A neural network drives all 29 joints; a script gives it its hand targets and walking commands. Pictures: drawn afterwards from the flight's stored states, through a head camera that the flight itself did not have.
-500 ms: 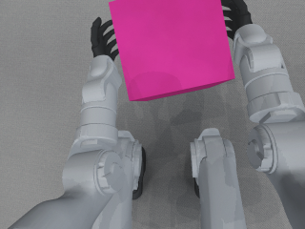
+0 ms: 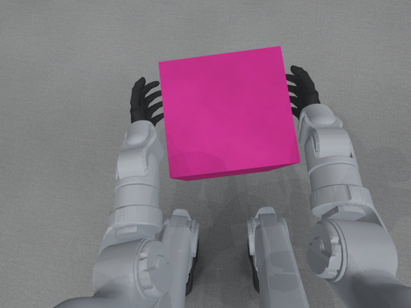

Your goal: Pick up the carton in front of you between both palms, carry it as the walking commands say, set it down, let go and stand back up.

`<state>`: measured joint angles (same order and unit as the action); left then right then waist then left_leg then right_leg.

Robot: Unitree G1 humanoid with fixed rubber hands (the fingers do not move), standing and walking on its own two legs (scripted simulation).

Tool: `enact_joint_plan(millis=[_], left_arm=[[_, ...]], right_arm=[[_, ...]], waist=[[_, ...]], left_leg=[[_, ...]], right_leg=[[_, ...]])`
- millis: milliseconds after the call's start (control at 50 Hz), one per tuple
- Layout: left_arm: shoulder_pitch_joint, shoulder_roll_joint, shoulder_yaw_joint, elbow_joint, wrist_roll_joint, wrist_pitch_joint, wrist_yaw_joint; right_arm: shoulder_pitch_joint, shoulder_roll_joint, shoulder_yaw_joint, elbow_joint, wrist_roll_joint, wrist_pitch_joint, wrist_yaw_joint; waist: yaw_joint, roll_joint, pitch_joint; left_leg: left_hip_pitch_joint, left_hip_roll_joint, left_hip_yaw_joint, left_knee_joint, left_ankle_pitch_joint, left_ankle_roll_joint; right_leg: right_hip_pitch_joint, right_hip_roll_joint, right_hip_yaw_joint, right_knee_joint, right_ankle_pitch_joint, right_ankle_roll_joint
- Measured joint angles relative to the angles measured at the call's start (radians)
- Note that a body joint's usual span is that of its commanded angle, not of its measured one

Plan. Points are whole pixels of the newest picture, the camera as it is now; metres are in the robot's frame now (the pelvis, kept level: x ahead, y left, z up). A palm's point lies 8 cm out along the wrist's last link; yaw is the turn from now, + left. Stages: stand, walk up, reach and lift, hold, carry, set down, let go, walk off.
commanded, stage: reach and lift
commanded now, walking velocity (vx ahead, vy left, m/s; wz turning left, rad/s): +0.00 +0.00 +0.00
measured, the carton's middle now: (224, 127) +0.47 -0.02 -0.13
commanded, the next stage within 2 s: none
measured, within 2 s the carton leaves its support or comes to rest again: neither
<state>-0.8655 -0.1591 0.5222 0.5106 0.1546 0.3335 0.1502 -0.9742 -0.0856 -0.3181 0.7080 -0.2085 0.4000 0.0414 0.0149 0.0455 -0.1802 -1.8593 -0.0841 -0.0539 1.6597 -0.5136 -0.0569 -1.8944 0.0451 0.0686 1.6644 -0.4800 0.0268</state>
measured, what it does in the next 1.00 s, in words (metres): rises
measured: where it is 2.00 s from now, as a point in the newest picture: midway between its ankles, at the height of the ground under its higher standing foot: (222, 273)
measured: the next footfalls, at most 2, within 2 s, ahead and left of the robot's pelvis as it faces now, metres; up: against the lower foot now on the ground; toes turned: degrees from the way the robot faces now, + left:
none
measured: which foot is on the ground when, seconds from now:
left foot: down 0.00-1.00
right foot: down 0.00-1.00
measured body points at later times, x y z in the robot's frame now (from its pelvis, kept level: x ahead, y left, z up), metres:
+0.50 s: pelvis +0.05 +0.00 +0.14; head +0.17 -0.02 +0.57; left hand +0.43 +0.14 +0.11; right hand +0.43 -0.16 +0.10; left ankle +0.10 +0.13 -0.49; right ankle +0.10 -0.12 -0.49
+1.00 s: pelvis +0.09 +0.01 +0.24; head +0.08 +0.01 +0.69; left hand +0.41 +0.15 +0.26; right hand +0.39 -0.15 +0.25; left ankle +0.10 +0.13 -0.49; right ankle +0.10 -0.12 -0.49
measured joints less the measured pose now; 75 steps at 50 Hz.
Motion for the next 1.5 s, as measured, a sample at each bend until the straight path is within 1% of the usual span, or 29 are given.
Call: enact_joint_plan(millis=[160, 380, 660, 840, 980, 1040, 1120, 1200, 1360, 1500], left_arm=[[0.107, 0.0, -0.028, 0.02, -0.002, -0.001, -0.018], [0.237, -0.013, -0.051, 0.047, 0.031, -0.019, -0.05], [0.425, -0.038, -0.117, 0.0, 0.065, -0.009, -0.076], [0.515, -0.018, -0.185, -0.031, 0.076, 0.054, -0.094], [0.559, -0.005, -0.227, -0.081, 0.091, 0.143, -0.114], [0.559, -0.005, -0.231, -0.091, 0.109, 0.183, -0.12], [0.535, -0.012, -0.208, -0.074, 0.149, 0.219, -0.133], [0.505, -0.021, -0.178, -0.058, 0.181, 0.232, -0.139], [0.484, -0.029, -0.158, -0.08, 0.188, 0.236, -0.146], [0.493, -0.025, -0.172, -0.101, 0.184, 0.246, -0.149]], right_arm=[[0.127, 0.049, 0.002, -0.028, 0.001, 0.008, -0.016], [0.3, 0.117, -0.013, -0.067, -0.021, -0.008, -0.032], [0.523, 0.178, 0.012, -0.163, -0.029, -0.003, -0.035], [0.647, 0.214, 0.042, -0.241, -0.034, 0.056, -0.049], [0.717, 0.239, 0.068, -0.321, -0.045, 0.142, -0.058], [0.718, 0.236, 0.079, -0.332, -0.055, 0.183, -0.055], [0.69, 0.243, 0.056, -0.312, -0.086, 0.22, -0.041], [0.658, 0.251, 0.028, -0.292, -0.112, 0.235, -0.03], [0.636, 0.258, 0.018, -0.31, -0.118, 0.238, -0.028], [0.642, 0.256, 0.033, -0.333, -0.115, 0.251, -0.029]], waist=[[0.004, -0.002, -0.037], [0.001, -0.003, -0.042], [-0.011, -0.008, 0.006], [-0.018, -0.019, 0.05], [-0.021, -0.028, 0.089], [-0.023, -0.031, 0.104], [-0.026, -0.034, 0.129], [-0.026, -0.036, 0.16], [-0.024, -0.033, 0.196], [-0.024, -0.031, 0.203]], left_leg=[[0.194, 0.009, -0.006, -0.125, -0.002, 0.007], [0.502, 0.02, -0.023, -0.351, 0.033, 0.019], [0.945, 0.036, -0.031, -0.689, 0.112, 0.038], [1.273, 0.046, -0.032, -0.935, 0.185, 0.048], [1.523, 0.053, -0.037, -1.111, 0.244, 0.051], [1.603, 0.056, -0.037, -1.164, 0.265, 0.052], [1.663, 0.057, -0.035, -1.193, 0.278, 0.053], [1.682, 0.057, -0.033, -1.19, 0.281, 0.053], [1.689, 0.058, -0.035, -1.191, 0.287, 0.05], [1.712, 0.061, -0.041, -1.216, 0.294, 0.048]], right_leg=[[0.194, -0.002, -0.002, -0.125, -0.004, -0.005], [0.51, -0.008, -0.013, -0.357, 0.029, -0.012], [0.961, -0.015, -0.01, -0.707, 0.109, -0.011], [1.292, -0.023, -0.003, -0.957, 0.183, -0.01], [1.546, -0.029, -0.004, -1.14, 0.244, -0.011], [1.627, -0.03, -0.004, -1.195, 0.265, -0.011], [1.687, -0.031, -0.001, -1.223, 0.279, -0.011], [1.702, -0.031, 0.002, -1.216, 0.281, -0.011], [1.708, -0.03, 0.0, -1.213, 0.285, -0.013], [1.733, -0.028, -0.005, -1.238, 0.291, -0.016]])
